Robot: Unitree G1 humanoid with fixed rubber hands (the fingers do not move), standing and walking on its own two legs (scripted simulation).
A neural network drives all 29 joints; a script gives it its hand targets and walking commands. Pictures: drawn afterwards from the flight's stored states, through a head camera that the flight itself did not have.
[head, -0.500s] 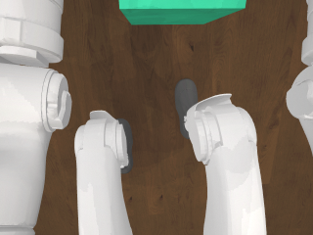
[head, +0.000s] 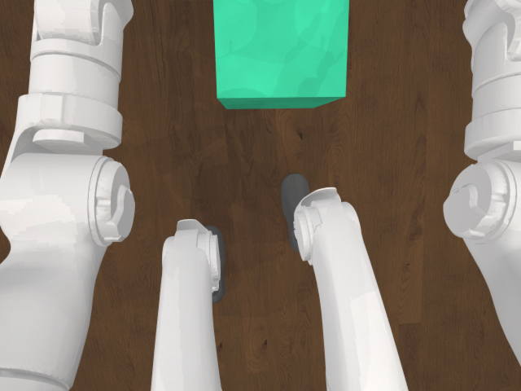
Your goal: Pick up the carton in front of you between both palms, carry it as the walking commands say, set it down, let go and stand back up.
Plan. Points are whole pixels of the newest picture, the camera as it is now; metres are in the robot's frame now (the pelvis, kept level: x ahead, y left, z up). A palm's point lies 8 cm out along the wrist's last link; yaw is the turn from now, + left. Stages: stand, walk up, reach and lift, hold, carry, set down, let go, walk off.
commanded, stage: set down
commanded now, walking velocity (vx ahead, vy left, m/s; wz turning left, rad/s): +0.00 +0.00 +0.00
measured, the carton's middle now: (274, 51) +0.54 -0.13 -0.40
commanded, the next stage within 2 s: let go in 0.28 s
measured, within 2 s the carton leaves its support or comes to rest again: neither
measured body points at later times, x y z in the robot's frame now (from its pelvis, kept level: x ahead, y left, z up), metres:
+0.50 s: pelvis +0.03 -0.01 +0.13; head +0.34 -0.06 +0.45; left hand +0.58 +0.08 +0.02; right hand +0.50 -0.32 +0.01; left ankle +0.05 +0.12 -0.49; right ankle +0.14 -0.12 -0.49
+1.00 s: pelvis +0.07 -0.02 +0.22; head +0.23 -0.05 +0.64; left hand +0.40 +0.14 +0.12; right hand +0.30 -0.30 +0.12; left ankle +0.05 +0.12 -0.49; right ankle +0.14 -0.12 -0.49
